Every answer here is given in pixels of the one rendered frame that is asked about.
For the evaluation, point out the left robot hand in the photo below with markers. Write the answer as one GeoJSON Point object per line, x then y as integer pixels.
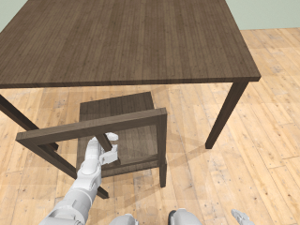
{"type": "Point", "coordinates": [95, 150]}

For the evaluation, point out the table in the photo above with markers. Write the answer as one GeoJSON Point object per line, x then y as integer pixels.
{"type": "Point", "coordinates": [82, 43]}

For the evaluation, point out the right robot shin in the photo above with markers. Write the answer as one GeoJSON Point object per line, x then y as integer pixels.
{"type": "Point", "coordinates": [181, 210]}

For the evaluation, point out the left robot forearm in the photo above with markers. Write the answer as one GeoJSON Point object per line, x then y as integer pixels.
{"type": "Point", "coordinates": [81, 195]}

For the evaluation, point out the right robot thigh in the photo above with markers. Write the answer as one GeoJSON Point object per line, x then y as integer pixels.
{"type": "Point", "coordinates": [184, 218]}

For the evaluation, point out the right robot hand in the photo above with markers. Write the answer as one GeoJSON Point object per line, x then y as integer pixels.
{"type": "Point", "coordinates": [242, 218]}

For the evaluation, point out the chair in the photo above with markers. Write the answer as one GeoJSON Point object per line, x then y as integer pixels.
{"type": "Point", "coordinates": [141, 130]}

